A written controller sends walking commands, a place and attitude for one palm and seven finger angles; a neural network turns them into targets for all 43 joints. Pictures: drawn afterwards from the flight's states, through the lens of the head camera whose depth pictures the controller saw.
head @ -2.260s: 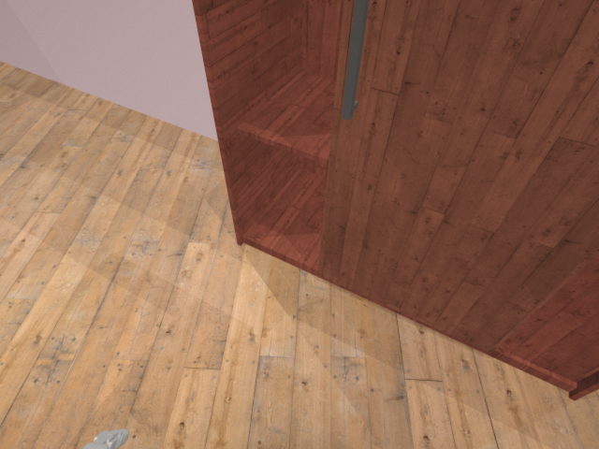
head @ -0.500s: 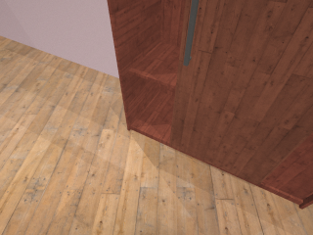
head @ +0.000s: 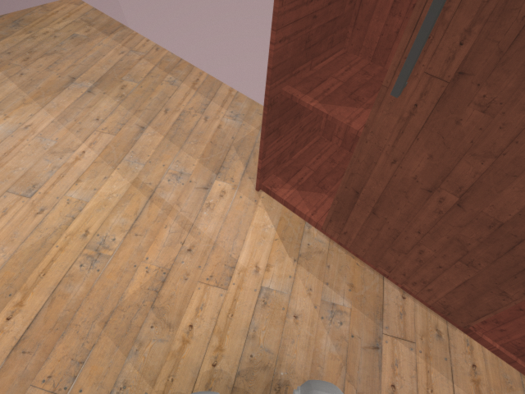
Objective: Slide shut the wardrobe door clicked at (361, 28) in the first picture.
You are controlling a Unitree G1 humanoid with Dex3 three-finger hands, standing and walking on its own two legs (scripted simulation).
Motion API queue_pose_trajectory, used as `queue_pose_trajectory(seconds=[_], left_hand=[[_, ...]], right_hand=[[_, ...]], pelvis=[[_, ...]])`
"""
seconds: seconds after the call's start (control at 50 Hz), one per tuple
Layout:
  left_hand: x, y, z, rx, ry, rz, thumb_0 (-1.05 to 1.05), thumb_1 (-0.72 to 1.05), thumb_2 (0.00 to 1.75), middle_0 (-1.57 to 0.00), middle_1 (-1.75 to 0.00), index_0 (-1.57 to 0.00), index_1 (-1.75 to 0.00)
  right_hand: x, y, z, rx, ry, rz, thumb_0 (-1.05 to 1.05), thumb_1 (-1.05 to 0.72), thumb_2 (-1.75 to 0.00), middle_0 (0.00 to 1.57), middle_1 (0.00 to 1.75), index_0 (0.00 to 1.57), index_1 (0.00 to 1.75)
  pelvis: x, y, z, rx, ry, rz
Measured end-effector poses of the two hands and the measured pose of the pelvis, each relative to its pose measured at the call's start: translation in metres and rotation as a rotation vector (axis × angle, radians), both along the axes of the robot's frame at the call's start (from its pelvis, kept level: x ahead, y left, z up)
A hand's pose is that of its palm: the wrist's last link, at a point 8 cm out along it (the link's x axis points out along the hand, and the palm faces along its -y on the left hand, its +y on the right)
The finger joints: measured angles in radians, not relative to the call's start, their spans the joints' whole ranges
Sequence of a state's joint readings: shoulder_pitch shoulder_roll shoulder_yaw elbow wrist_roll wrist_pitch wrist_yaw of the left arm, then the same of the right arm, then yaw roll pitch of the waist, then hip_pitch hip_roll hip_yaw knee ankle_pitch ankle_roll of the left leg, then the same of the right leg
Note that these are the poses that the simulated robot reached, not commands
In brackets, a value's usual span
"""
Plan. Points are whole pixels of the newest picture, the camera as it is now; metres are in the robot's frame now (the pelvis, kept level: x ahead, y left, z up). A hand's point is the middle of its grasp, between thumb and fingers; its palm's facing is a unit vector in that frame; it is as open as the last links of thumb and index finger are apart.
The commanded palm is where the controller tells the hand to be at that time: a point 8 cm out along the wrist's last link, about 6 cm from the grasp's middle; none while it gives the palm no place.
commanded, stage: walk to a spot facing it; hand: right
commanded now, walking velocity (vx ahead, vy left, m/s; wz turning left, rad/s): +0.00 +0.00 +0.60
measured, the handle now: (428, 29) +0.79 -0.33 +0.19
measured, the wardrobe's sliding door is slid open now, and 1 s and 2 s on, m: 0.37 0.37 0.37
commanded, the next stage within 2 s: none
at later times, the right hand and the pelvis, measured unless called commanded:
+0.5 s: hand out of the picture +0.09 -0.26 -0.17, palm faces -0.20 +0.96 -0.21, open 7.4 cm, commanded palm none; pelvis -0.03 -0.07 +0.01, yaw +16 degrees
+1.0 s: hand (335, 367) +0.19 -0.13 -0.14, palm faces -0.63 +0.76 -0.16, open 7.4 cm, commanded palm none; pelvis -0.02 -0.06 +0.02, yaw +37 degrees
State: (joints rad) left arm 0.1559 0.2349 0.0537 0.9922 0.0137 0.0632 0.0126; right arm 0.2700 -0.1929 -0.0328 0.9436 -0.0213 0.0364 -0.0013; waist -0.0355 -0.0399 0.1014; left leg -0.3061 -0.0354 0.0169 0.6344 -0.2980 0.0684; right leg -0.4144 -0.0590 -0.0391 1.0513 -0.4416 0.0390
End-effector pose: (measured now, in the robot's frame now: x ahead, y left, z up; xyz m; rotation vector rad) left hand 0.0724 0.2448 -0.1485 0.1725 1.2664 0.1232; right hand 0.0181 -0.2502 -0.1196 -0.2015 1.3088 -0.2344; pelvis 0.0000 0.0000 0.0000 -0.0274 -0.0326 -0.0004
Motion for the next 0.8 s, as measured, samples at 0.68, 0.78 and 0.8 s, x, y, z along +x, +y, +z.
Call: queue_pose_trajectory(seconds=[0.68,0.78,0.8], left_hand=[[-0.145,-0.088,0.06,0.143,-0.073,0.399,0.01,0.9,0.9,-0.2,-0.3,-0.21,-0.3],[-0.19,-0.109,0.054,0.113,-0.026,0.521,0.01,0.9,0.9,-0.2,-0.3,-0.21,-0.3],[-0.2,-0.113,0.053,0.106,-0.007,0.547,0.01,0.9,0.9,-0.2,-0.3,-0.21,-0.3]], right_hand=[[0.094,-0.077,-0.009,0.087,-0.046,0.403,0.0,-0.91,-0.9,0.19,0.3,0.2,0.3],[0.109,-0.057,-0.008,0.106,-0.002,0.504,0.0,-0.91,-0.9,0.19,0.3,0.2,0.3],[0.115,-0.05,-0.007,0.112,0.0,0.527,0.0,-0.91,-0.9,0.19,0.3,0.2,0.3]], pelvis=[[-0.033,-0.093,0.018,0.066,0.028,0.414],[-0.031,-0.094,0.019,0.064,0.037,0.49],[-0.03,-0.093,0.02,0.063,0.04,0.505]])
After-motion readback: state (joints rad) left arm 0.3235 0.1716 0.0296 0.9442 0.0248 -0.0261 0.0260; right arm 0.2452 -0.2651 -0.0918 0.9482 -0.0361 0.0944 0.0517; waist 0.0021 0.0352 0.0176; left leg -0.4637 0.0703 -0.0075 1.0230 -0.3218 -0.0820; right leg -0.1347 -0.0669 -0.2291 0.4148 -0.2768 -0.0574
